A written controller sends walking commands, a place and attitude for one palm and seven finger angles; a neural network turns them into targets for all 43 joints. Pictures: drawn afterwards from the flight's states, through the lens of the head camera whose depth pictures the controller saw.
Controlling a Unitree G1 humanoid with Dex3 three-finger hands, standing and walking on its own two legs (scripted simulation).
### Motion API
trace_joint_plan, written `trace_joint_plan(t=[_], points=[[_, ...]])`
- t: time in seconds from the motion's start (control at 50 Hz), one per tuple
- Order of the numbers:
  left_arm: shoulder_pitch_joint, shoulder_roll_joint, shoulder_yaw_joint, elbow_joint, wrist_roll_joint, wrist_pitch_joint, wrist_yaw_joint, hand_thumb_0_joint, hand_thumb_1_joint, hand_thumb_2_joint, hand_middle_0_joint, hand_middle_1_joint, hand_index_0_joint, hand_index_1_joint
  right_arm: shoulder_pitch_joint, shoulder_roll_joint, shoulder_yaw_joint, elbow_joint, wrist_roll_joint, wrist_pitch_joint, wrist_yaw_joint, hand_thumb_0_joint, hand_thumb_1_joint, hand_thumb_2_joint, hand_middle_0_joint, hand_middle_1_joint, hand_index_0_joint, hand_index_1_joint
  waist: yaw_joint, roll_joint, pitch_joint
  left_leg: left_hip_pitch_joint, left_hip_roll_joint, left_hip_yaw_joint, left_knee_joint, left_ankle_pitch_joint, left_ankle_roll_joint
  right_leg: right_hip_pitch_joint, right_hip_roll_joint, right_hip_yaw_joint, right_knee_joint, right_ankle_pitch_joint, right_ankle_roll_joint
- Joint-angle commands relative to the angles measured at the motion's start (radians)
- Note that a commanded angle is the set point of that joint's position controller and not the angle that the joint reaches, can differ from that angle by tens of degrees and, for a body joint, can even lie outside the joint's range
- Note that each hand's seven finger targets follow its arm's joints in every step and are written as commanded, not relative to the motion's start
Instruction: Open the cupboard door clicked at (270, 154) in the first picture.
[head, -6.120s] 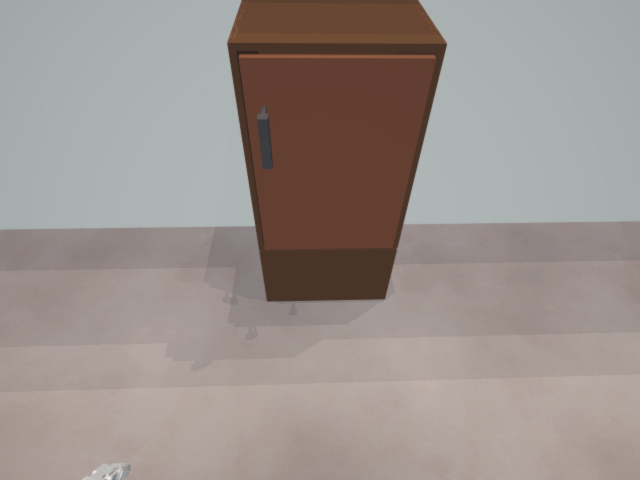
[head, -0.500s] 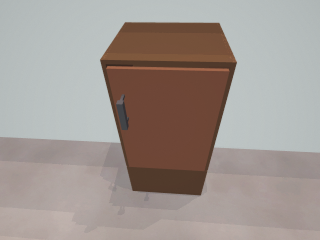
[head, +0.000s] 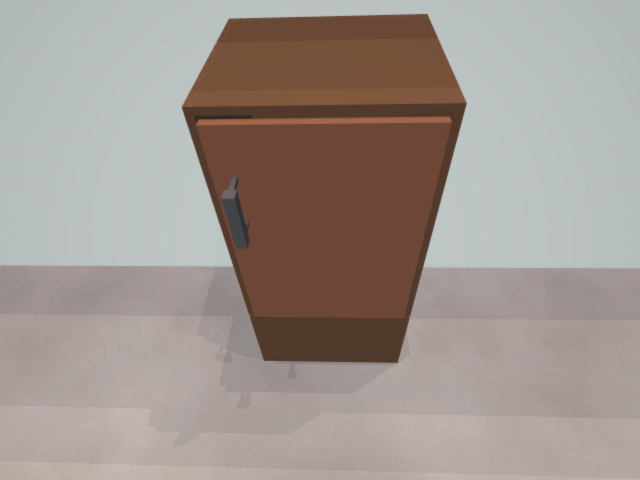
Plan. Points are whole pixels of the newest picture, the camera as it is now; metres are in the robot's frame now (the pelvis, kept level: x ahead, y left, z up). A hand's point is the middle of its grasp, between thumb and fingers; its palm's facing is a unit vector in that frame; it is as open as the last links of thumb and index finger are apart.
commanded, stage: look again from close up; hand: left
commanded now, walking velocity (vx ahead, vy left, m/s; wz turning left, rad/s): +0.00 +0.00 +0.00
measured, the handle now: (238, 212) +0.57 +0.18 -0.02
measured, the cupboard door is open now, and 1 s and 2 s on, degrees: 0 0 0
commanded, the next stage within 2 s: raise the hand with hooked fingers in 0.42 s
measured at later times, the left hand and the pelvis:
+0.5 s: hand out of the picture +0.07 +0.16 -0.17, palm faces +0.02 -0.97 -0.22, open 7.2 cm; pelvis +0.05 -0.02 +0.00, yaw +0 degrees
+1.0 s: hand (196, 453) +0.18 +0.18 -0.08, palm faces +0.09 -1.00 +0.02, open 8.9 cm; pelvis +0.02 -0.03 -0.09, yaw +3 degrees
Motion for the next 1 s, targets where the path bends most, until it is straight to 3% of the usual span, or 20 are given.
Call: trace_joint_plan(t=[0.0, 0.26, 0.48, 0.5, 0.52, 0.54, 0.56, 0.58, 0.6, 0.62, 0.64, 0.66, 0.7, 0.74, 0.76, 0.82, 0.86, 0.9, 0.94, 0.98], points=[[0.031, 0.101, 0.019, -0.030, -0.004, -0.021, 0.010, 0.000, 0.900, 0.900, -0.200, -0.300, -0.200, -0.300, 0.004, -0.078, -0.012, -0.035, 0.000, -0.031, -0.003, 0.000, -0.900, -0.900, 0.200, 0.300, 0.200, 0.300, 0.013, -0.031, 0.059, -0.111, 0.159, -0.192, -0.169, -0.191, -0.011, 0.051, -0.087, 0.127, -0.096, -0.127, -0.036], [0.013, 0.098, 0.012, -0.001, -0.008, -0.036, 0.018, 0.000, 0.900, 0.900, -0.200, -0.300, -0.200, -0.300, 0.019, -0.057, -0.003, 0.026, 0.007, -0.048, -0.011, 0.000, -0.900, -0.900, 0.200, 0.300, 0.200, 0.300, 0.007, -0.050, 0.010, -0.006, 0.163, -0.145, -0.105, 0.090, -0.024, 0.111, -0.102, 0.120, -0.085, 0.115, -0.035], [0.019, 0.100, 0.011, 0.015, -0.007, -0.035, 0.019, 0.000, 0.900, 0.900, -0.200, -0.300, -0.200, -0.300, -0.006, -0.057, -0.003, 0.048, 0.007, -0.046, -0.017, 0.000, -0.900, -0.900, 0.200, 0.300, 0.200, 0.300, 0.007, -0.033, 0.036, 0.036, 0.164, -0.134, -0.100, 0.127, -0.030, 0.110, -0.104, 0.117, -0.099, 0.163, -0.035], [0.124, 0.125, 0.020, 0.064, 0.000, -0.042, 0.059, 0.000, 0.900, 0.900, -0.200, -0.300, -0.200, -0.300, -0.113, -0.094, -0.016, -0.016, 0.021, -0.042, -0.005, 0.000, -0.900, -0.900, 0.200, 0.300, 0.200, 0.300, 0.059, -0.133, 0.067, -0.053, 0.189, -0.086, 0.088, 0.064, -0.054, 0.107, -0.156, 0.121, -0.093, 0.388, 0.018], [-0.670, 0.392, 0.203, -1.424, -0.204, -0.261, 0.039, 0.000, 0.877, 0.890, -0.202, -0.315, -0.202, -0.315, -0.118, -0.262, -0.052, -0.391, 0.071, -0.179, -0.048, 0.000, -0.900, -0.900, 0.200, 0.300, 0.200, 0.300, -0.070, 0.051, -0.434, 0.168, 0.038, -0.121, -0.017, 0.174, -0.032, 0.193, -0.049, 0.094, -0.018, 0.273, -0.009], [-0.215, 0.290, 0.154, -1.176, -0.129, -0.213, 0.055, 0.000, 0.853, 0.880, -0.203, -0.330, -0.203, -0.330, -0.214, -0.173, -0.014, -0.356, 0.052, -0.267, -0.083, 0.000, -0.900, -0.900, 0.200, 0.300, 0.200, 0.300, 0.032, 0.204, -0.366, 0.186, 0.055, -0.072, -0.016, 0.287, -0.026, 0.188, -0.007, 0.062, -0.002, 0.153, -0.041], [-0.159, 0.216, 0.110, -1.075, -0.163, -0.176, 0.102, 0.000, 0.830, 0.870, -0.205, -0.345, -0.205, -0.345, -0.192, -0.187, -0.034, -0.295, 0.059, -0.292, -0.090, 0.000, -0.900, -0.900, 0.200, 0.300, 0.200, 0.300, -0.004, 0.201, -0.293, 0.122, 0.057, -0.077, 0.001, 0.222, -0.054, 0.117, 0.004, 0.028, -0.012, 0.065, -0.038], [0.120, 0.012, 0.034, -0.847, -0.179, -0.096, 0.087, 0.000, 0.807, 0.860, -0.207, -0.360, -0.207, -0.360, -0.159, -0.129, -0.030, -0.274, 0.063, -0.283, -0.079, 0.000, -0.900, -0.900, 0.200, 0.300, 0.200, 0.300, -0.009, 0.085, -0.151, 0.048, 0.075, -0.090, 0.002, 0.164, -0.048, 0.039, -0.003, -0.015, -0.016, 0.035, -0.018], [-0.081, 0.085, 0.090, -1.006, -0.218, -0.138, 0.066, 0.000, 0.783, 0.850, -0.208, -0.375, -0.208, -0.375, -0.188, -0.183, -0.035, -0.361, 0.063, -0.291, -0.068, 0.000, -0.900, -0.900, 0.200, 0.300, 0.200, 0.300, -0.034, 0.001, -0.023, -0.043, 0.066, -0.136, 0.031, 0.103, -0.043, -0.029, -0.010, -0.023, -0.011, 0.017, -0.007], [-0.085, 0.153, 0.163, -0.990, -0.212, -0.194, 0.038, 0.000, 0.760, 0.840, -0.210, -0.390, -0.210, -0.390, -0.173, -0.199, -0.062, -0.383, 0.052, -0.299, -0.066, 0.000, -0.900, -0.900, 0.200, 0.300, 0.200, 0.300, -0.047, -0.088, -0.043, -0.076, 0.062, -0.122, 0.083, 0.070, -0.038, -0.083, -0.010, -0.031, -0.004, -0.033, -0.002], [-0.012, 0.128, 0.178, -0.878, -0.211, -0.248, 0.003, 0.000, 0.737, 0.830, -0.212, -0.405, -0.212, -0.405, -0.170, -0.195, -0.072, -0.397, 0.038, -0.304, -0.062, 0.000, -0.900, -0.900, 0.200, 0.300, 0.200, 0.300, -0.038, -0.198, 0.007, -0.162, 0.053, -0.119, 0.134, 0.038, -0.035, -0.152, -0.008, -0.043, 0.022, -0.074, 0.006], [0.153, 0.121, 0.228, -0.768, -0.226, -0.298, -0.039, 0.000, 0.713, 0.820, -0.213, -0.420, -0.213, -0.420, -0.175, -0.191, -0.083, -0.429, 0.039, -0.305, -0.050, 0.000, -0.900, -0.900, 0.200, 0.300, 0.200, 0.300, 0.012, -0.214, 0.010, -0.228, 0.043, -0.112, 0.183, 0.017, -0.040, -0.176, -0.011, -0.038, 0.066, -0.102, 0.002], [0.317, 0.044, 0.208, -0.723, -0.263, -0.428, -0.151, 0.000, 0.667, 0.800, -0.217, -0.450, -0.217, -0.450, -0.208, -0.178, -0.088, -0.493, 0.025, -0.311, -0.020, 0.000, -0.900, -0.900, 0.200, 0.300, 0.200, 0.300, 0.067, -0.292, -0.066, -0.369, 0.024, -0.099, 0.296, 0.010, -0.056, -0.198, -0.007, -0.029, 0.208, -0.024, 0.005], [0.410, 0.031, 0.206, -0.770, -0.294, -0.561, -0.279, 0.000, 0.620, 0.780, -0.220, -0.480, -0.220, -0.480, -0.231, -0.177, -0.102, -0.552, 0.024, -0.316, 0.014, 0.000, -0.900, -0.900, 0.200, 0.300, 0.200, 0.300, 0.093, -0.253, -0.188, -0.456, 0.008, -0.083, 0.390, 0.033, -0.072, -0.163, -0.020, 0.001, 0.325, 0.154, 0.010], [0.435, 0.072, 0.249, -0.744, -0.294, -0.610, -0.344, 0.000, 0.597, 0.770, -0.222, -0.495, -0.222, -0.495, -0.220, -0.182, -0.113, -0.569, 0.031, -0.314, 0.032, 0.000, -0.900, -0.900, 0.200, 0.300, 0.200, 0.300, 0.103, -0.165, -0.226, -0.475, 0.001, -0.079, 0.436, 0.066, -0.081, -0.148, -0.032, 0.034, 0.374, 0.239, 0.003], [0.296, 0.180, 0.290, -0.857, -0.300, -0.695, -0.479, 0.000, 0.527, 0.740, -0.227, -0.540, -0.227, -0.540, -0.249, -0.193, -0.109, -0.636, 0.039, -0.306, 0.043, 0.000, -0.900, -0.900, 0.200, 0.300, 0.200, 0.300, 0.078, -0.076, -0.308, -0.587, -0.003, -0.067, 0.549, 0.029, -0.069, -0.201, -0.047, 0.107, 0.447, 0.216, 0.007], [0.156, 0.214, 0.324, -0.945, -0.349, -0.668, -0.491, 0.000, 0.480, 0.720, -0.230, -0.570, -0.230, -0.570, -0.242, -0.188, -0.106, -0.667, 0.042, -0.293, 0.028, 0.000, -0.900, -0.900, 0.200, 0.300, 0.200, 0.300, 0.055, -0.083, -0.305, -0.641, -0.004, -0.072, 0.594, -0.090, -0.061, -0.267, -0.051, 0.167, 0.416, -0.004, 0.014], [0.032, 0.230, 0.348, -1.094, -0.382, -0.666, -0.462, 0.000, 0.433, 0.700, -0.233, -0.600, -0.233, -0.600, -0.234, -0.187, -0.107, -0.704, 0.040, -0.290, 0.014, 0.000, -0.900, -0.900, 0.200, 0.300, 0.200, 0.300, 0.034, 0.008, -0.334, -0.637, 0.011, -0.080, 0.636, -0.102, -0.045, -0.334, -0.030, 0.154, 0.430, -0.134, 0.006], [-0.036, 0.229, 0.340, -1.258, -0.384, -0.688, -0.420, 0.000, 0.387, 0.680, -0.237, -0.630, -0.237, -0.630, -0.187, -0.174, -0.100, -0.684, 0.032, -0.290, 0.003, 0.000, -0.900, -0.900, 0.200, 0.300, 0.200, 0.300, 0.015, 0.109, -0.419, -0.554, 0.036, -0.104, 0.655, 0.006, -0.038, -0.344, -0.006, 0.102, 0.492, 0.010, -0.006], [-0.094, 0.251, 0.325, -1.358, -0.362, -0.694, -0.395, 0.000, 0.340, 0.660, -0.240, -0.660, -0.240, -0.660, -0.159, -0.178, -0.095, -0.657, 0.021, -0.284, -0.008, 0.000, -0.900, -0.900, 0.200, 0.300, 0.200, 0.300, -0.010, 0.101, -0.473, -0.527, 0.052, -0.123, 0.676, 0.048, -0.031, -0.379, 0.009, 0.081, 0.526, 0.037, -0.012]])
